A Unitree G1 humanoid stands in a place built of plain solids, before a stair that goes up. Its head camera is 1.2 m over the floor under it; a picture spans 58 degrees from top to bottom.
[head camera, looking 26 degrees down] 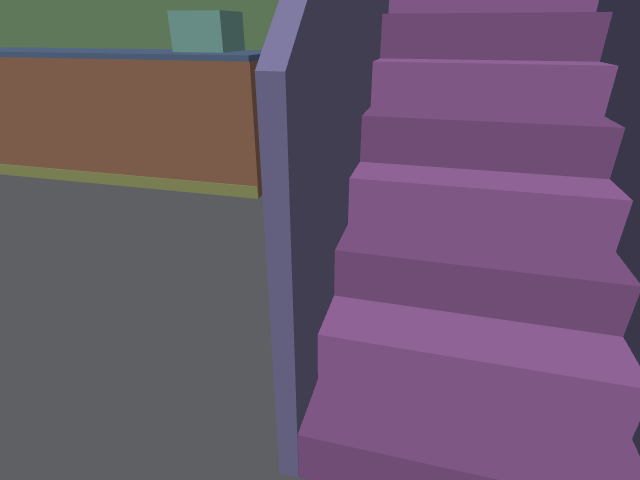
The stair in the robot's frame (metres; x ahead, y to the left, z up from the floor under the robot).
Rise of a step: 0.18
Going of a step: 0.22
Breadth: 0.90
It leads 15 degrees to the right of straight ahead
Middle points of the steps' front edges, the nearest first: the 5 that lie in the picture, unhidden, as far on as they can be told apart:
0.95 -0.43 0.36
1.16 -0.48 0.54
1.38 -0.54 0.72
1.59 -0.60 0.90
1.81 -0.65 1.08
